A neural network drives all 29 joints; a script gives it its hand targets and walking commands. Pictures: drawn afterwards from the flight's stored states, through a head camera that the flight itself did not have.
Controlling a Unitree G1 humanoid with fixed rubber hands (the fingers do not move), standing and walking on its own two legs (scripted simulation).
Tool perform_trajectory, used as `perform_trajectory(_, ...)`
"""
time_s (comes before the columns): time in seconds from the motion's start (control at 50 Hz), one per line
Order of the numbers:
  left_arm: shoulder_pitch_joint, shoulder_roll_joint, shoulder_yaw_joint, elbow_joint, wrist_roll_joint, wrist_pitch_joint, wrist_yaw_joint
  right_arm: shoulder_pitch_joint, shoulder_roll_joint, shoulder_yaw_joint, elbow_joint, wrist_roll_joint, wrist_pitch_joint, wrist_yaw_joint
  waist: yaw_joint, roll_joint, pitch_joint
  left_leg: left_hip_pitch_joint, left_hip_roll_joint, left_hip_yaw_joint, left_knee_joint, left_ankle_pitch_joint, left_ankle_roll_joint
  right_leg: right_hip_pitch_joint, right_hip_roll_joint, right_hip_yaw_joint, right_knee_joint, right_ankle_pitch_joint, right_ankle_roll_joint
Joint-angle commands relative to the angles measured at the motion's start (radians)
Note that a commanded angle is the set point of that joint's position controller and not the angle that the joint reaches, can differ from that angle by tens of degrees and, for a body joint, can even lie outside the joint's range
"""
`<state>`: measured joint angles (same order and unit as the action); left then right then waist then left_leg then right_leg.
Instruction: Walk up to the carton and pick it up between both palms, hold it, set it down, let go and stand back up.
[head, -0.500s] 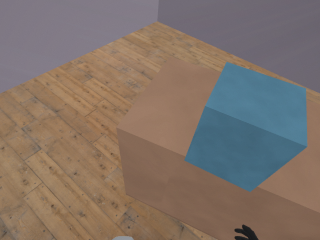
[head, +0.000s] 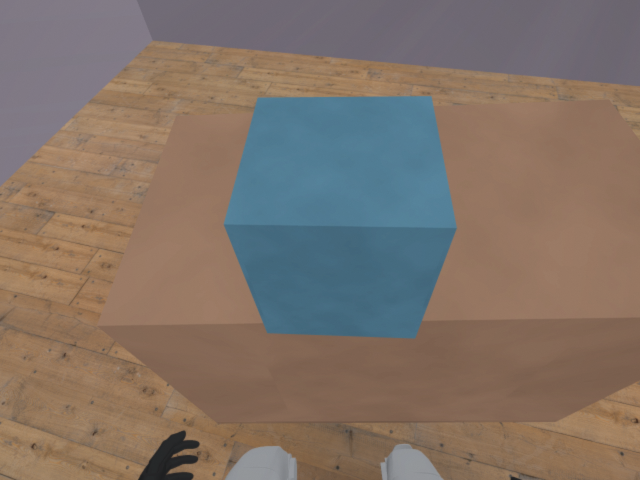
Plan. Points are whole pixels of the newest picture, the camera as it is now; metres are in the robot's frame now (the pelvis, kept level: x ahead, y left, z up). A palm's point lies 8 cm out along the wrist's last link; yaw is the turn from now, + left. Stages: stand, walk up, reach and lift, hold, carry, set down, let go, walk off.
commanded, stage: walk up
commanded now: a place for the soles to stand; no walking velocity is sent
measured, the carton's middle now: (341, 225) +0.41 -0.01 +0.07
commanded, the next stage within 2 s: none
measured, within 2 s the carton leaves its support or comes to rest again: neither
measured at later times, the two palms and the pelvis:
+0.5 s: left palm out of the picture +0.08 +0.27 -0.12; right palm out of the picture -0.05 -0.20 -0.10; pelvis -0.03 +0.05 +0.02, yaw -9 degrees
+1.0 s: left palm out of the picture +0.02 +0.27 -0.11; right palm out of the picture -0.09 -0.19 -0.11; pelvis -0.02 +0.03 +0.03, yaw -9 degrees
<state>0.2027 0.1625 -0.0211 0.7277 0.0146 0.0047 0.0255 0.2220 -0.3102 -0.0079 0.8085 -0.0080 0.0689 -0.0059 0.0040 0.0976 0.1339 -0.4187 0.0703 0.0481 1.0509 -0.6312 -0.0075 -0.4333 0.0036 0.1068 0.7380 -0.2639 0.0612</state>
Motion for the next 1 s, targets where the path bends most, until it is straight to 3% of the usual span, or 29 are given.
perform_trajectory(0.0, -0.04, 0.252, 0.069, -0.086, 0.009, -0.007, 0.02, 0.128, -0.063, -0.021, -0.06, -0.006, -0.025, 0.0, 0.006, -0.402, -0.255, 0.031, -0.017, -0.051, 0.001, 0.056, 0.001, 0.133, -0.229, 0.346, -0.312, 0.244, -0.249)
perform_trajectory(0.04, -0.071, 0.257, 0.067, -0.076, 0.011, 0.002, 0.018, 0.143, -0.044, -0.017, -0.056, -0.006, -0.031, 0.003, -0.006, -0.403, -0.243, 0.088, -0.02, -0.035, -0.172, 0.106, -0.004, 0.105, -0.197, 0.285, -0.277, 0.233, -0.228)
perform_trajectory(0.08, -0.109, 0.259, 0.063, -0.072, 0.003, 0.016, 0.012, 0.203, -0.035, -0.018, -0.041, -0.003, -0.042, 0.004, -0.046, -0.355, -0.235, 0.225, -0.045, 0.012, -0.415, 0.271, 0.004, 0.027, -0.146, 0.217, -0.214, 0.169, -0.177)
perform_trajectory(0.1, -0.091, 0.246, 0.06, -0.059, 0.001, 0.018, 0.005, 0.196, -0.045, -0.021, -0.025, -0.01, -0.052, 0.006, -0.049, -0.257, -0.227, 0.252, -0.035, -0.004, -0.535, 0.329, 0.01, 0.017, -0.108, 0.173, -0.117, 0.186, -0.144)
perform_trajectory(0.12, -0.062, 0.204, 0.049, -0.058, -0.001, 0.018, 0.005, 0.181, -0.098, -0.025, -0.046, -0.015, -0.058, 0.007, -0.035, -0.096, -0.21, 0.251, 0.104, -0.191, -0.62, 0.388, 0.029, -0.049, -0.033, 0.094, 0.055, 0.132, -0.102)
perform_trajectory(0.14, -0.032, 0.167, 0.039, -0.058, -0.001, 0.016, 0.013, 0.105, -0.16, -0.029, -0.064, 0.005, -0.053, 0.011, -0.006, 0.061, -0.134, 0.22, 0.227, -0.34, -0.673, 0.492, 0.086, -0.171, 0.087, 0.003, 0.121, -0.149, -0.061)
perform_trajectory(0.16, -0.02, 0.182, 0.049, -0.038, -0.009, 0.018, 0.03, 0.045, -0.181, -0.039, -0.072, -0.002, -0.052, 0.005, -0.027, 0.135, -0.121, 0.064, 0.35, -0.476, -0.76, 0.353, 0.194, -0.111, 0.048, 0.017, 0.263, -0.354, -0.044)
perform_trajectory(0.18, -0.025, 0.194, 0.048, -0.018, -0.01, 0.019, 0.034, 0.019, -0.143, -0.036, -0.066, -0.004, -0.05, 0.0, -0.02, 0.103, -0.041, -0.018, 0.366, -0.489, -0.792, 0.283, 0.225, -0.107, 0.037, 0.054, 0.376, -0.353, -0.053)
perform_trajectory(0.2, -0.043, 0.198, 0.05, -0.008, -0.005, 0.014, 0.026, 0.014, -0.106, -0.023, -0.066, -0.002, -0.054, -0.003, -0.007, 0.046, 0.044, -0.042, 0.323, -0.416, -0.798, 0.33, 0.194, -0.116, 0.039, 0.058, 0.408, -0.311, -0.067)
perform_trajectory(0.22, -0.048, 0.181, 0.05, 0.008, -0.003, 0.012, 0.016, 0.003, -0.089, -0.009, -0.066, -0.011, -0.058, -0.007, 0.004, 0.006, 0.066, 0.06, 0.269, -0.317, -0.758, 0.485, 0.148, -0.168, 0.044, 0.056, 0.371, -0.256, -0.066)
perform_trajectory(0.26, 0.01, 0.154, 0.046, 0.056, 0.002, 0.011, 0.003, 0.073, -0.059, 0.008, -0.024, -0.021, -0.077, -0.012, 0.013, 0.028, -0.01, 0.176, 0.211, -0.207, -0.68, 0.663, 0.113, -0.129, 0.021, 0.025, 0.281, -0.183, -0.065)
perform_trajectory(0.32, 0.01, 0.141, 0.022, 0.087, 0.001, 0.004, 0.003, 0.106, -0.058, -0.003, 0.001, -0.017, -0.089, -0.002, -0.016, 0.072, -0.093, 0.294, 0.15, -0.106, -0.636, 0.739, 0.1, -0.031, 0.008, -0.082, 0.047, -0.17, -0.039)
perform_trajectory(0.36, -0.009, 0.134, 0.01, 0.087, 0.006, 0.003, 0.002, 0.133, -0.075, -0.011, 0.017, -0.012, -0.086, -0.004, -0.028, 0.089, -0.125, 0.338, 0.163, -0.102, -0.592, 0.776, 0.122, 0.027, 0.015, -0.127, -0.089, -0.154, -0.041)
perform_trajectory(0.38, -0.008, 0.128, 0.005, 0.093, 0.012, -0.002, 0.002, 0.142, -0.081, -0.013, 0.034, -0.007, -0.083, -0.003, -0.021, 0.104, -0.136, 0.295, 0.171, -0.083, -0.575, 0.816, 0.115, 0.13, 0.007, -0.125, -0.189, -0.057, -0.047)
perform_trajectory(0.4, 0.015, 0.136, 0.001, 0.112, 0.011, -0.007, 0.003, 0.139, -0.087, -0.013, 0.037, -0.003, -0.082, 0.0, -0.004, 0.046, -0.146, 0.215, 0.167, -0.074, -0.56, 0.787, 0.1, 0.262, -0.003, -0.103, -0.268, 0.102, -0.061)
perform_trajectory(0.44, 0.049, 0.194, 0.013, 0.138, 0.019, -0.014, 0.007, 0.176, -0.052, -0.002, 0.036, 0.004, -0.089, 0.005, -0.015, -0.044, -0.214, 0.136, 0.123, -0.047, -0.488, 0.735, 0.043, 0.424, -0.103, 0.033, -0.211, 0.426, -0.115)
perform_trajectory(0.46, 0.05, 0.206, 0.014, 0.146, 0.018, -0.013, 0.007, 0.187, -0.027, 0.011, 0.036, -0.005, -0.09, 0.01, -0.032, -0.096, -0.247, 0.131, 0.093, -0.029, -0.503, 0.546, 0.038, 0.411, -0.146, 0.082, -0.208, 0.417, -0.142)
perform_trajectory(0.48, 0.036, 0.217, 0.015, 0.167, 0.003, -0.005, 0.002, 0.203, 0.006, 0.022, 0.053, -0.004, -0.082, 0.007, -0.046, -0.134, -0.216, 0.208, 0.061, -0.022, -0.591, 0.329, 0.039, 0.254, -0.159, 0.09, -0.268, 0.173, -0.168)
perform_trajectory(0.5, 0.005, 0.217, 0.014, 0.17, 0.006, 0.001, 0.0, 0.183, 0.002, 0.024, 0.067, -0.01, -0.073, 0.003, -0.042, -0.14, -0.128, 0.244, 0.055, -0.027, -0.633, 0.207, 0.054, 0.107, -0.134, 0.101, -0.315, -0.071, -0.155)
perform_trajectory(0.52, -0.007, 0.198, 0.005, 0.175, 0.004, 0.004, -0.001, 0.155, -0.029, 0.016, 0.07, -0.015, -0.068, 0.003, -0.022, -0.135, -0.048, 0.22, 0.065, -0.048, -0.664, 0.109, 0.066, 0.058, -0.089, 0.075, -0.341, -0.205, -0.13)
perform_trajectory(0.56, 0.007, 0.195, -0.006, 0.18, -0.001, 0.003, -0.002, 0.158, -0.069, 0.007, 0.085, -0.011, -0.069, 0.003, -0.021, -0.074, 0.016, 0.096, 0.11, -0.118, -0.743, -0.002, 0.085, 0.125, -0.052, 0.027, -0.314, -0.161, -0.106)
perform_trajectory(0.64, 0.07, 0.179, -0.012, 0.236, 0.0, -0.017, -0.012, 0.175, -0.061, 0.015, 0.124, -0.005, -0.074, 0.0, 0.002, -0.078, 0.015, 0.088, 0.109, -0.123, -0.772, -0.031, 0.087, 0.134, -0.045, 0.03, -0.316, -0.16, -0.112)
perform_trajectory(0.68, 0.062, 0.182, -0.014, 0.247, -0.002, -0.024, -0.009, 0.179, -0.064, 0.016, 0.129, -0.004, -0.078, 0.0, -0.005, -0.119, 0.043, 0.083, 0.089, -0.101, -0.743, 0.032, 0.076, 0.105, -0.062, 0.052, -0.343, -0.161, -0.118)
perform_trajectory(0.72, 0.062, 0.18, -0.018, 0.254, -0.009, -0.027, -0.009, 0.211, -0.047, 0.022, 0.151, -0.005, -0.083, -0.001, -0.024, -0.116, 0.017, 0.153, 0.089, -0.089, -0.725, 0.091, 0.072, 0.079, -0.059, 0.046, -0.342, -0.112, -0.117)
perform_trajectory(0.8, 0.076, 0.174, -0.02, 0.272, -0.008, -0.026, -0.008, 0.225, -0.035, 0.028, 0.178, -0.004, -0.08, -0.005, -0.024, -0.127, -0.003, 0.166, 0.077, -0.071, -0.706, 0.093, 0.071, 0.067, -0.064, 0.054, -0.373, -0.159, -0.114)
perform_trajectory(0.88, 0.087, 0.187, -0.02, 0.288, -0.014, -0.029, -0.005, 0.208, -0.022, 0.032, 0.198, -0.006, -0.086, -0.008, -0.016, -0.096, 0.027, 0.181, 0.074, -0.055, -0.701, 0.187, 0.063, 0.05, -0.066, 0.046, -0.364, -0.071, -0.117)
perform_trajectory(0.92, 0.097, 0.178, -0.024, 0.296, -0.012, -0.029, -0.005, 0.243, -0.013, 0.04, 0.21, -0.003, -0.088, -0.008, -0.026, -0.112, -0.007, 0.186, 0.084, -0.065, -0.696, 0.217, 0.066, 0.092, -0.07, 0.038, -0.354, -0.033, -0.117)
perform_trajectory(0.94, 0.111, 0.174, -0.025, 0.299, -0.01, -0.03, -0.003, 0.235, -0.025, 0.036, 0.215, -0.009, -0.089, -0.008, -0.023, -0.081, -0.017, 0.193, 0.082, -0.059, -0.689, 0.228, 0.064, 0.091, -0.074, 0.034, -0.358, -0.037, -0.116)
perform_trajectory(0.98, 0.099, 0.187, -0.023, 0.298, -0.009, -0.03, -0.002, 0.232, -0.013, 0.04, 0.217, -0.006, -0.088, -0.01, -0.032, -0.116, -0.02, 0.215, 0.075, -0.045, -0.676, 0.262, 0.064, 0.076, -0.076, 0.04, -0.36, -0.015, -0.116)
